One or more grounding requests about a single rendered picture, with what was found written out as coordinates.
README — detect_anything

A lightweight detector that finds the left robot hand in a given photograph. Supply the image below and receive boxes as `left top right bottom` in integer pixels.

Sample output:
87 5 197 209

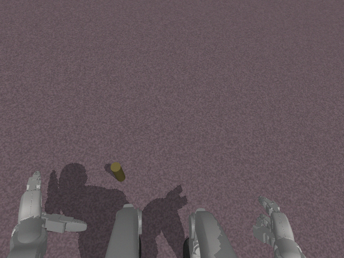
18 171 87 233

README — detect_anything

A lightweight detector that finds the can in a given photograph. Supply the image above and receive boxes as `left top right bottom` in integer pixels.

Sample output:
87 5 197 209
111 162 125 182

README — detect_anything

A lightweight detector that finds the right robot arm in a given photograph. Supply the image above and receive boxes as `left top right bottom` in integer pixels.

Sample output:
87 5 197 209
274 238 306 258

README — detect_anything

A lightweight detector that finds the right robot hand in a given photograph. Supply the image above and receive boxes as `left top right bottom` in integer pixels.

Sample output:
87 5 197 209
253 196 295 247

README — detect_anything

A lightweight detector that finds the left robot arm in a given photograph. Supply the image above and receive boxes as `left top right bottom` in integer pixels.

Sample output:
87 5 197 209
6 218 48 258

